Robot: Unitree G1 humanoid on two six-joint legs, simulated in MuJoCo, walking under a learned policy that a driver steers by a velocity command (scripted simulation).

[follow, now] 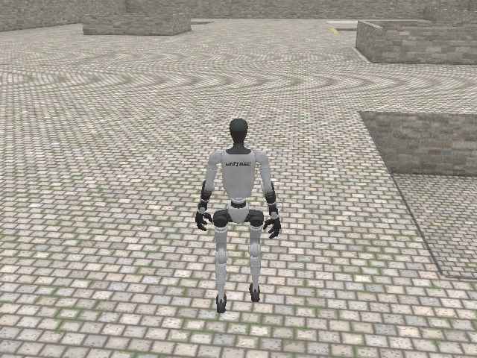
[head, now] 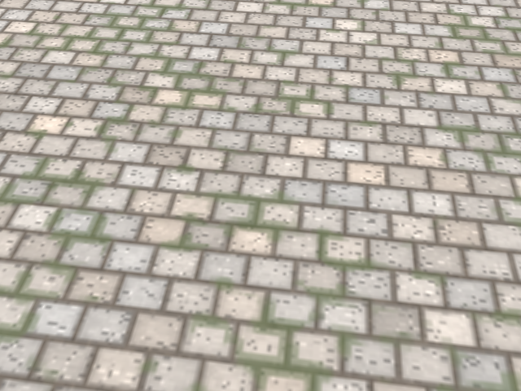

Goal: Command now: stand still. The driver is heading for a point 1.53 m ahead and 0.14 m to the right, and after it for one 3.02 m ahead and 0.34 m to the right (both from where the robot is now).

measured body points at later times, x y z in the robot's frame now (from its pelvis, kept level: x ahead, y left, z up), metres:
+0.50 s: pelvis +0.00 +0.00 +0.00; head +0.01 +0.00 +0.45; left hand +0.06 +0.25 -0.15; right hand -0.03 -0.23 -0.15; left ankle -0.06 +0.12 -0.74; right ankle +0.06 -0.12 -0.74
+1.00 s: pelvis +0.01 +0.01 +0.00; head +0.02 +0.01 +0.45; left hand +0.05 +0.25 -0.16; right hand -0.04 -0.22 -0.15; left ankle -0.06 +0.12 -0.74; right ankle +0.06 -0.12 -0.74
